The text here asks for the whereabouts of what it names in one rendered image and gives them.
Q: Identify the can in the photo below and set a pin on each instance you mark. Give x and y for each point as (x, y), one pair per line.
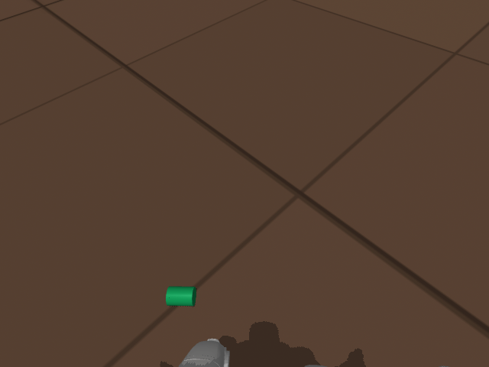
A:
(181, 296)

